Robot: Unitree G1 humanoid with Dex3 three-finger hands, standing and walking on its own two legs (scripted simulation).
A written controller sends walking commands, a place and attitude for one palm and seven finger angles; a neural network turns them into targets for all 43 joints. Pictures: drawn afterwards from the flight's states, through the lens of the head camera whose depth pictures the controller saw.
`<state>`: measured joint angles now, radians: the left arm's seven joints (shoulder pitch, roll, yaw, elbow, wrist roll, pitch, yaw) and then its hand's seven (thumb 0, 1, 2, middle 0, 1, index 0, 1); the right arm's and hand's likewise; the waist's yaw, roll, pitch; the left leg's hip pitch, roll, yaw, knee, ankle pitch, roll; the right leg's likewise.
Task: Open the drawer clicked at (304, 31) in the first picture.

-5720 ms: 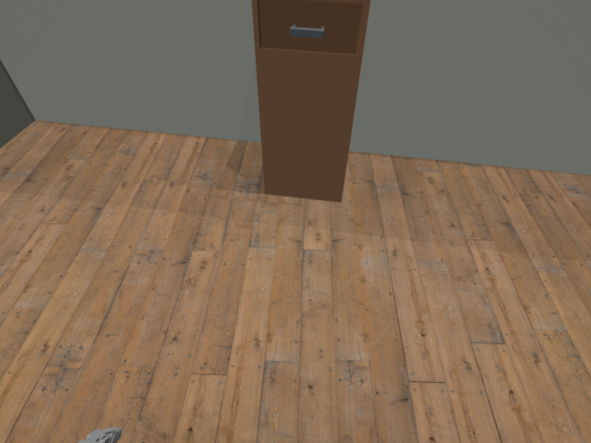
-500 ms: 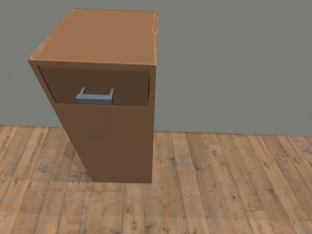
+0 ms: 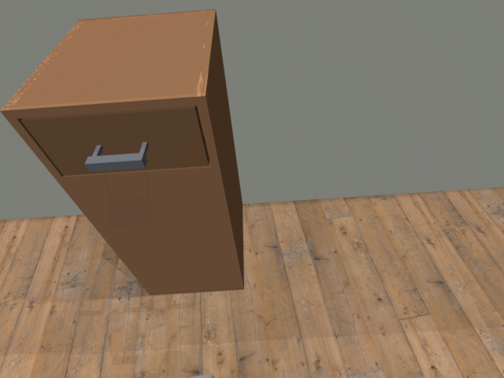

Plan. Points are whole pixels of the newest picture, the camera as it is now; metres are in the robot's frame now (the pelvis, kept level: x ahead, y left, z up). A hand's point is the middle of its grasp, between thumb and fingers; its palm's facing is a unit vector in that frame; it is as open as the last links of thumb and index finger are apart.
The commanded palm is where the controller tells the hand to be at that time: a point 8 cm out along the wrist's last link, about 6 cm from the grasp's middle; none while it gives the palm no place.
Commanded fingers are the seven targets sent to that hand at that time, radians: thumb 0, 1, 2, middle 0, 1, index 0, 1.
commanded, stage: come to a stop and stand still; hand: left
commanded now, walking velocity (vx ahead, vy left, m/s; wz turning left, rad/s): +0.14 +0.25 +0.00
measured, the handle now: (119, 155) +0.51 +0.32 +0.05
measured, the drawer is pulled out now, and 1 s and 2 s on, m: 0.00 0.00 0.00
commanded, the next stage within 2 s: look again from close up in 1.28 s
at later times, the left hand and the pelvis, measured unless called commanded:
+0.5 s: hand out of the picture -0.06 +0.20 -0.15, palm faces +0.14 -0.96 -0.25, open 7.4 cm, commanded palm none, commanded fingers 0.00 0.90 0.90 -0.20 -0.30 -0.20 -0.30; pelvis -0.02 +0.01 +0.02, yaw +2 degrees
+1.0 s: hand out of the picture +0.01 +0.23 -0.16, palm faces +0.05 -0.98 -0.19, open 7.3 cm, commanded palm none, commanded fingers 0.00 0.90 0.90 -0.20 -0.30 -0.20 -0.30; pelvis +0.00 +0.06 +0.02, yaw +1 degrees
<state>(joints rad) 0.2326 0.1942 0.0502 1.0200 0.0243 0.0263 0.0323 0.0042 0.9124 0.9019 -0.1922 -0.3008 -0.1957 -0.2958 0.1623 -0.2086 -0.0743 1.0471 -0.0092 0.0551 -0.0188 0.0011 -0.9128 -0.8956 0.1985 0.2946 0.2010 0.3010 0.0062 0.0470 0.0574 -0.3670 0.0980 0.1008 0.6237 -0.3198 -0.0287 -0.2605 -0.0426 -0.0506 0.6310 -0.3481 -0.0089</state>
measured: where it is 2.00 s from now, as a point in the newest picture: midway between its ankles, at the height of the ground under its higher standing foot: outside the picture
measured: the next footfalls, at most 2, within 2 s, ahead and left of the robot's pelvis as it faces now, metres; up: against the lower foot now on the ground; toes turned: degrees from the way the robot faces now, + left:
left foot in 0.54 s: -0.01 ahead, +0.16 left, +0.00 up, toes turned +5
